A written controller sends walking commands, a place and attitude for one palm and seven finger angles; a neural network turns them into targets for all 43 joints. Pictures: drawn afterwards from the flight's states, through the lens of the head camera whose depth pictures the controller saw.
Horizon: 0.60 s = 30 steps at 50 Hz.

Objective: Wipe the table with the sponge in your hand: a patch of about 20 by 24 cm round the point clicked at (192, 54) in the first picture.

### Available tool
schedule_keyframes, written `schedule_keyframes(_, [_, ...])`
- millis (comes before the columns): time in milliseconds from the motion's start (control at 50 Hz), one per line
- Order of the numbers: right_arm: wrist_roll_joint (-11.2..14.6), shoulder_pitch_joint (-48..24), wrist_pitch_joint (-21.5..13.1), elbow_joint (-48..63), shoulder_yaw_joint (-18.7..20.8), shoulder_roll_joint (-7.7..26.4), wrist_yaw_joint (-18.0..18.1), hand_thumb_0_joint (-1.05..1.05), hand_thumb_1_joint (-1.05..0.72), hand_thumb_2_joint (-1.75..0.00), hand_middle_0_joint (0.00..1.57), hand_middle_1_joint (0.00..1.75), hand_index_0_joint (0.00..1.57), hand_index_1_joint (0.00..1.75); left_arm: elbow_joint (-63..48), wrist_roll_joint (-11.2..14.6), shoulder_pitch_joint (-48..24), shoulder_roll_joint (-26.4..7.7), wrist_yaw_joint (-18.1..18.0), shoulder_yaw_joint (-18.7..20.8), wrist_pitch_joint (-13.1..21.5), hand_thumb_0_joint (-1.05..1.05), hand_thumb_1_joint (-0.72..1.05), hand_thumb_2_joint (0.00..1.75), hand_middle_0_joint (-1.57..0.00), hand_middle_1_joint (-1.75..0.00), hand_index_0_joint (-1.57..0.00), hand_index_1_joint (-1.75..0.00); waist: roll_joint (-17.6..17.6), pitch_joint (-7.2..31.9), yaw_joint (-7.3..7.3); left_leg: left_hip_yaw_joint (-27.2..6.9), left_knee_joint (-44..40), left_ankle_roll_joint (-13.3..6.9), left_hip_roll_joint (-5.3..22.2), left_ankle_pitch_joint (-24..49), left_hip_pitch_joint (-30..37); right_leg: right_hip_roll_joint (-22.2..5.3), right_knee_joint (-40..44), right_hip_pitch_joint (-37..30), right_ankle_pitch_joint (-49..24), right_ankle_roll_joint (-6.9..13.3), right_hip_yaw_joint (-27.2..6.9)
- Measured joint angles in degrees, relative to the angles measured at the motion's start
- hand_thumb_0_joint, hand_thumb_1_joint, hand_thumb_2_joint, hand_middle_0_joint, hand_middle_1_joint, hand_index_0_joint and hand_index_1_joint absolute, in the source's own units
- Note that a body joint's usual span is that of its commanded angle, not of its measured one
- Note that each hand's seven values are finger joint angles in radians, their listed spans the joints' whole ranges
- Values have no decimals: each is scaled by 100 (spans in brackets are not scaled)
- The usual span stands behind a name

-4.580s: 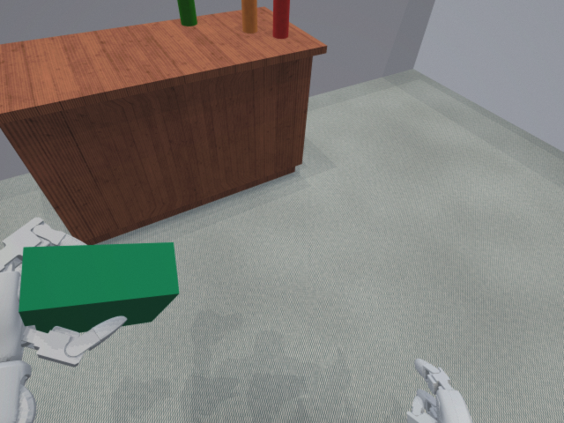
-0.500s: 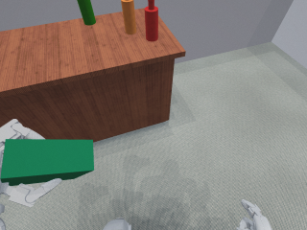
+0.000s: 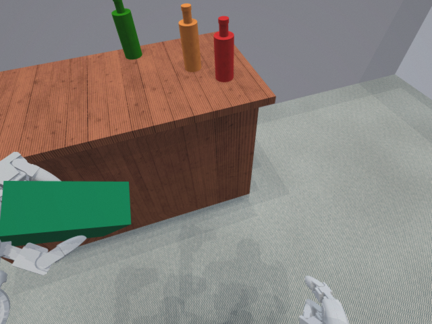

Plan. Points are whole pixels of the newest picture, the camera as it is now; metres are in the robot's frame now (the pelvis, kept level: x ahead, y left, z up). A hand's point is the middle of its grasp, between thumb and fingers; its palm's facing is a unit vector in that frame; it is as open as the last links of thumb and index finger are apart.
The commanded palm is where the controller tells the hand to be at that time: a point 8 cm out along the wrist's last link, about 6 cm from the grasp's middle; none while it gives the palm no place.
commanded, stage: take the last steps up to it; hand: left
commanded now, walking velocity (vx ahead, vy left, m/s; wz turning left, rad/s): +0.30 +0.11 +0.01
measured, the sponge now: (83, 214) +0.23 +0.20 +0.16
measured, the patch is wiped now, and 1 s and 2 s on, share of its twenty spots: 0.00 0.00 0.00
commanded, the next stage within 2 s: come to a stop and stand still in 1.20 s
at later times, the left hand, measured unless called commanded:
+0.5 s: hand (41, 139) +0.34 +0.30 +0.19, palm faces +0.41 -0.81 -0.41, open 10.0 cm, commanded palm +0.27 +0.33 +0.19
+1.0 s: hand (105, 112) +0.43 +0.23 +0.18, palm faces +0.30 -0.82 -0.49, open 10.0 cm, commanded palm +0.36 +0.29 +0.19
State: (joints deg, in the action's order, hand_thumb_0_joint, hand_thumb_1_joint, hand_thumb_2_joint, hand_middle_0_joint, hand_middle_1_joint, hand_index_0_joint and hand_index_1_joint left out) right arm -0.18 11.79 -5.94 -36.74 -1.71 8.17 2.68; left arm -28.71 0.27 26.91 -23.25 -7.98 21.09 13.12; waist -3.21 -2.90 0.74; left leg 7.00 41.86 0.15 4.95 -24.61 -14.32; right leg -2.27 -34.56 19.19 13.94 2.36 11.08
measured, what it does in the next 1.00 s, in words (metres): walks ahead: left foot, then right foot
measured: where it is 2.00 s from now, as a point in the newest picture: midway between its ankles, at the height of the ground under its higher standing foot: (222, 322)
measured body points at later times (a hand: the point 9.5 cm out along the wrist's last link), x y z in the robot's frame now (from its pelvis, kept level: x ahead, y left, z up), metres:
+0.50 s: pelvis +0.11 +0.05 +0.01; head +0.12 +0.07 +0.46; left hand +0.31 +0.34 +0.22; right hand +0.27 -0.18 -0.07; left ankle +0.14 +0.16 -0.72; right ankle +0.07 -0.06 -0.65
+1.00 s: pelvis +0.20 +0.01 +0.02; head +0.24 +0.00 +0.47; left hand +0.40 +0.27 +0.20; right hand +0.35 -0.25 -0.08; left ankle +0.22 +0.17 -0.67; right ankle +0.19 -0.05 -0.72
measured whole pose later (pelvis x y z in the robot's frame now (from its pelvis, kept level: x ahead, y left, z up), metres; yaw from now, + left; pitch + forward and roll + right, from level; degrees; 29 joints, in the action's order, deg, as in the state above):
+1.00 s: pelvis +0.20 +0.01 +0.02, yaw -1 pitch +1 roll +3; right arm -0.4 9.5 -3.8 -35.4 1.9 14.3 3.2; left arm -28.1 0.4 29.0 -20.6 -8.2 19.7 13.3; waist 1.1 -5.1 -1.7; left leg 4.6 50.7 1.7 3.8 -18.5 -27.0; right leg -2.7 -27.0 12.6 15.3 3.9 9.1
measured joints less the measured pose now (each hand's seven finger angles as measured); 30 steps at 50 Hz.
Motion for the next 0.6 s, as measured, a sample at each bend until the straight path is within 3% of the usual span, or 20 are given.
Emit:
schedule_keyframes(60, [11, -185, 182, -229, 140, 229, -32, 2, -90, -90, 21, 30, 21, 30, 372, 35, -258, 234, 44, -43, -49, -1, -49, 101, -74, -136, -75, -135, 46, -94, 26, -349, 1969, 51, -234, -142, -810, -68, -120, -85, 291, 133, -42])
schedule_keyframes(120, [6, -242, 275, -203, 230, 428, -45, 2, -90, -90, 21, 30, 21, 30, 496, 32, -109, 424, 42, -57, -55, -1, -49, 101, -74, -136, -75, -135, 162, -133, -60, -426, 2608, 133, -197, 245, -1397, -100, 221, -295, 210, 54, -107])
schedule_keyframes(160, [-1, -236, 283, -115, 287, 527, -29, 2, -91, -90, 21, 30, 20, 30, 360, 3, 41, 447, 42, -111, -66, -1, -49, 101, -74, -136, -75, -135, 274, -188, -123, -409, 2220, 146, -89, 449, -1570, -135, 451, -430, 142, 31, -121])
schedule_keyframes(220, [-21, -177, 234, 55, 380, 623, -5, 2, -91, -90, 20, 30, 20, 30, -71, -19, 240, 326, 23, -177, -18, -1, -49, 101, -74, -136, -75, -136, 483, -300, -143, -291, 954, 111, 40, 643, -1461, -211, 623, -577, 134, -34, -160])
schedule_keyframes(340, [-21, 50, 131, 335, 539, 716, 92, 2, -91, -90, 20, 30, 20, 30, -804, 29, 454, -26, -112, 18, 101, -1, -49, 101, -74, -136, -75, -136, 558, -225, -111, 53, -1205, 25, -71, 1225, -462, -291, 195, -765, 618, -309, -266])
schedule_keyframes(380, [15, 12, 126, 327, 582, 576, 134, 2, -91, -90, 20, 30, 20, 30, -712, 59, 277, -151, -161, 178, 147, -1, -49, 101, -74, -136, -75, -136, 671, -185, -94, 164, -1038, -66, -171, 1391, -392, -394, -677, -532, 1174, -315, -489])
schedule_keyframes(420, [33, -49, 119, 274, 517, 376, 120, 2, -91, -90, 20, 30, 20, 30, -356, 53, -10, -178, -166, 250, 174, -1, -49, 101, -74, -136, -75, -136, 674, -116, -101, 194, -858, -123, -171, 1127, -358, -258, -1947, -79, 1692, -292, -708])
schedule_keyframes(480, [67, -62, 23, 184, 315, 104, 36, 2, -91, -90, 20, 30, 20, 30, 83, 55, -306, -99, -126, 256, 49, -1, -49, 101, -74, -136, -75, -136, 558, 35, -142, 136, -1029, -140, -127, 1071, -241, -147, -2926, 507, 1512, -345, -662])
schedule_keyframes(540, [72, -10, -69, 168, 121, -101, -49, 2, -91, -90, 20, 30, 20, 30, 61, 74, -232, 112, -87, 152, -76, -1, -49, 101, -74, -136, -75, -136, 486, 105, -120, 164, -1298, -128, -116, 1131, -78, -210, -2812, 854, 1042, -402, -583])
schedule_keyframes(600, [29, 69, -152, 151, -10, -200, -76, 2, -90, -90, 21, 30, 20, 30, -151, 55, 6, 251, -20, -59, -98, -1, -49, 101, -74, -137, -75, -136, 413, 99, -76, 169, -1472, -95, -127, 1130, 61, -267, -2074, 855, 758, -443, -494])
